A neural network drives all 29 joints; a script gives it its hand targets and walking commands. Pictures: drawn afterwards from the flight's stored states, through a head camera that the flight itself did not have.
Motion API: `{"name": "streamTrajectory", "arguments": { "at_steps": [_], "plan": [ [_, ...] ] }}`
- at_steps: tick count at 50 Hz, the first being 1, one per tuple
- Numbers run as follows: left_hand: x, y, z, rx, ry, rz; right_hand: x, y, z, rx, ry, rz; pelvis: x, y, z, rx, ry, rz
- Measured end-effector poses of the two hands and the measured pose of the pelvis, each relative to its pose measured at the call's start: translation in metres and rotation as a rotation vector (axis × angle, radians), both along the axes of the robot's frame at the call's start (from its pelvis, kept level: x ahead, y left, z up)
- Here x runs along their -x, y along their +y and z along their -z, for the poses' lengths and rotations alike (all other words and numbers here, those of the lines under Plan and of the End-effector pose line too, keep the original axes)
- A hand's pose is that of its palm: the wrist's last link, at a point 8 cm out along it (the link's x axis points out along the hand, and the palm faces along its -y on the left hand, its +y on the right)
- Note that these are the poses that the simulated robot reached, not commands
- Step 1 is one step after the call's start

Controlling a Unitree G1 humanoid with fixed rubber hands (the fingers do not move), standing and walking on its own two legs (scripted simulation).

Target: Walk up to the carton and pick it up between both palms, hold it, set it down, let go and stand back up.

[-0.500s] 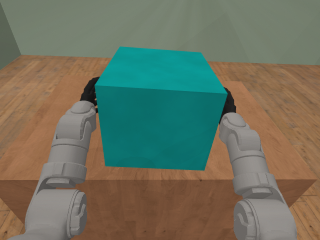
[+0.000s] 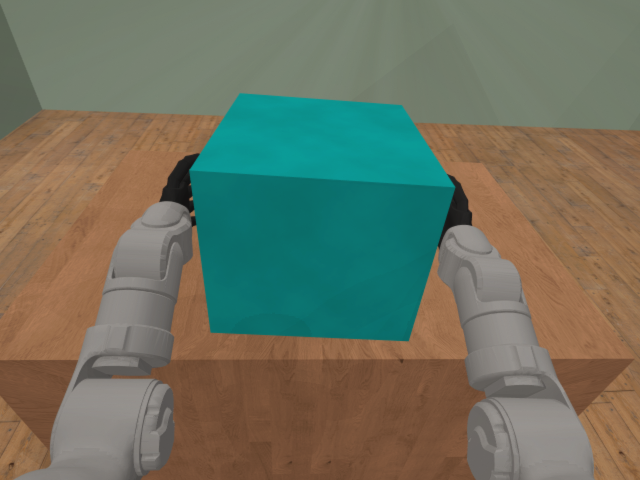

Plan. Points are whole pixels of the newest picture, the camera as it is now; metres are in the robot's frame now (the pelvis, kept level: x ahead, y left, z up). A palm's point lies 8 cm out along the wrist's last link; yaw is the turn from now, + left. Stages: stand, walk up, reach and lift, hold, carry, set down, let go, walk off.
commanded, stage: hold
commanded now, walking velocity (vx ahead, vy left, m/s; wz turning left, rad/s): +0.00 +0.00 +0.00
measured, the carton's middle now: (316, 206) +0.46 +0.01 +0.17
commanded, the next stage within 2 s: set down in 0.30 s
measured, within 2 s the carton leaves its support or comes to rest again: neither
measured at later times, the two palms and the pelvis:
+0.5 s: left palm (177, 212) +0.40 +0.18 +0.20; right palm (453, 230) +0.38 -0.16 +0.19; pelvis +0.00 +0.00 +0.00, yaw +0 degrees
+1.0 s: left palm (189, 214) +0.45 +0.19 +0.16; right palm (432, 233) +0.43 -0.16 +0.15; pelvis +0.04 +0.00 +0.01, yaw +0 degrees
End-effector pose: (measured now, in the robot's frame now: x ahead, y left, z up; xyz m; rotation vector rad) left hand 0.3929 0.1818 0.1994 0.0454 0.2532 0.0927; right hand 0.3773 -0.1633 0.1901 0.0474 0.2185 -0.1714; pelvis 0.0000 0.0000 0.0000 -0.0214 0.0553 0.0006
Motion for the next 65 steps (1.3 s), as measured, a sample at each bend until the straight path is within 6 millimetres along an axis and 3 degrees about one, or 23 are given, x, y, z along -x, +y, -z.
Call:
{"name": "streamTrajectory", "arguments": {
  "at_steps": [21, 30, 46, 53, 65],
  "plan": [
    [0.0, 0.001, -0.002, -0.009, -0.003, 0.003, 0.0, 0.0, -0.002, 0.001, -0.002, 0.0, -0.001, 0.0, 0.0, 0.0, -0.005, 0.0],
    [-0.011, 0.001, 0.007, 0.013, -0.049, 0.015, -0.009, 0.0, -0.005, 0.004, -0.052, 0.01, -0.006, 0.0, -0.001, -0.003, 0.002, -0.003],
    [-0.052, 0.002, 0.038, 0.026, -0.049, 0.018, -0.046, 0.002, 0.031, 0.016, -0.054, 0.02, -0.035, 0.001, -0.005, -0.006, 0.012, -0.006],
    [-0.056, 0.005, 0.046, 0.034, -0.039, 0.016, -0.049, 0.005, 0.043, 0.033, -0.044, 0.018, -0.044, 0.004, -0.006, -0.004, 0.008, -0.007],
    [-0.056, 0.003, 0.049, 0.034, -0.054, 0.021, -0.048, 0.004, 0.044, 0.034, -0.06, 0.022, -0.043, 0.003, -0.006, -0.004, 0.005, -0.007]
  ]
}}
